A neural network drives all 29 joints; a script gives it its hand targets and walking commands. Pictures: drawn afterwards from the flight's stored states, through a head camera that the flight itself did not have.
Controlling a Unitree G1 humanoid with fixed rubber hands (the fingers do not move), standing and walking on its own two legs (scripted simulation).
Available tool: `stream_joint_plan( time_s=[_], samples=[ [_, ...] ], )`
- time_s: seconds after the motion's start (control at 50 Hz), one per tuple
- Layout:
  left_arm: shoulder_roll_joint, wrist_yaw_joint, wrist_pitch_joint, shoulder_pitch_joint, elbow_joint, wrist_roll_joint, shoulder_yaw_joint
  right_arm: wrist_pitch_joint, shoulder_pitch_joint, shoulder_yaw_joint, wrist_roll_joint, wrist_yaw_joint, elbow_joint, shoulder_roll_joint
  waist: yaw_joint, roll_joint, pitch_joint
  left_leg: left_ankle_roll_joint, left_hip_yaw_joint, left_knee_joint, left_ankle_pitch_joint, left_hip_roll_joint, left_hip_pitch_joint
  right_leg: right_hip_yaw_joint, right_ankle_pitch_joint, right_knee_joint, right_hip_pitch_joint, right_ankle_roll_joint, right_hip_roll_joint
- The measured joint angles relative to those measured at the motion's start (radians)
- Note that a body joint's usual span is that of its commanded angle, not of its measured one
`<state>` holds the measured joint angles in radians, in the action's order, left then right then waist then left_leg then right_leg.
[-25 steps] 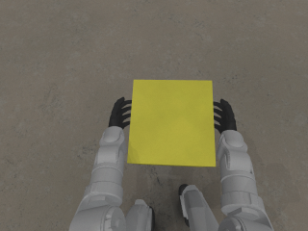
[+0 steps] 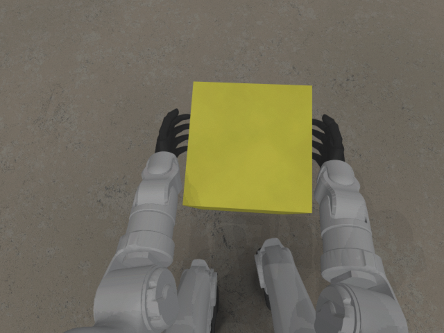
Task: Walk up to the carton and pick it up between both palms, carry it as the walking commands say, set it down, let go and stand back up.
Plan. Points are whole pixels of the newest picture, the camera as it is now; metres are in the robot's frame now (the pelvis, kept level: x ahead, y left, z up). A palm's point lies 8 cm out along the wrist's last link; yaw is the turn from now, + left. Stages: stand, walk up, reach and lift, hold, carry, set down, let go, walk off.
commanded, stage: set down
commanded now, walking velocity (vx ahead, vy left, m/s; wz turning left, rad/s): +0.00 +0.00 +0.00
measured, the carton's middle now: (246, 159) +0.44 -0.07 -0.15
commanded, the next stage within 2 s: none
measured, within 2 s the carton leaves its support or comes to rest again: neither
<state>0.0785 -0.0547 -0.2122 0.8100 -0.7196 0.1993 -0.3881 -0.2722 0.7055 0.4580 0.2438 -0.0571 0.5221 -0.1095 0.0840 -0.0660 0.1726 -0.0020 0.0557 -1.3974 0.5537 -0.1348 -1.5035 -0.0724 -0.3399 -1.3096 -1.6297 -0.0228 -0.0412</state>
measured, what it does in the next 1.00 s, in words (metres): lowers itself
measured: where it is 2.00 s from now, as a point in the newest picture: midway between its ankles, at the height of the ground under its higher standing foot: (240, 307)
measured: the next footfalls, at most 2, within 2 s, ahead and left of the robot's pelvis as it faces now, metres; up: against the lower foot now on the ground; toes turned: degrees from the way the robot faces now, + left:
none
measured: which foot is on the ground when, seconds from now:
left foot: down 0.00-1.00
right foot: down 0.00-1.00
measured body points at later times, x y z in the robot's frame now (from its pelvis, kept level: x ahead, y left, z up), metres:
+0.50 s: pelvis -0.02 +0.00 -0.07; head +0.25 -0.04 +0.29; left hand +0.49 +0.07 -0.16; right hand +0.43 -0.22 -0.17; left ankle +0.03 +0.11 -0.57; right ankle +0.11 -0.12 -0.57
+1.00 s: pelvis -0.03 +0.00 -0.14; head +0.28 -0.04 +0.19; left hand +0.51 +0.06 -0.24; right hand +0.46 -0.23 -0.25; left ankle +0.03 +0.11 -0.57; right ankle +0.11 -0.12 -0.57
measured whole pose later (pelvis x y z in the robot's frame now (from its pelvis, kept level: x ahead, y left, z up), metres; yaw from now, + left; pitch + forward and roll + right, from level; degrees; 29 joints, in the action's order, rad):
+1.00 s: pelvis -0.03 +0.00 -0.14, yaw +4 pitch +45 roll +4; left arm -0.04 -0.11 -0.25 1.24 -0.87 0.17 -0.40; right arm -0.30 1.10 0.53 0.22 -0.05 0.66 0.03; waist 0.11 -0.07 0.03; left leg -0.05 0.04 -1.86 0.63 -0.21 -2.02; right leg -0.10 -0.39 -1.76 -2.15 -0.05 -0.08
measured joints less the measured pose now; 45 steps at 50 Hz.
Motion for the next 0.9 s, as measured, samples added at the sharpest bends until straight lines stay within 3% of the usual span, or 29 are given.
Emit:
stream_joint_plan(
  time_s=[0.34,0.9],
  samples=[
    [-0.027,-0.045,-0.002,0.135,-0.058,-0.017,0.004,0.006,0.136,0.030,-0.018,0.013,0.077,0.063,0.013,0.000,-0.021,-0.004,-0.013,-0.180,0.043,-0.030,-0.198,-0.021,-0.039,-0.179,-0.200,-0.018,-0.011],
    [-0.102,-0.054,-0.039,0.395,-0.135,-0.024,-0.015,-0.030,0.362,0.069,-0.021,0.005,0.119,0.128,0.022,0.001,-0.126,-0.042,-0.014,-0.423,0.069,-0.067,-0.478,-0.025,-0.048,-0.415,-0.482,-0.024,-0.035]
  ],
)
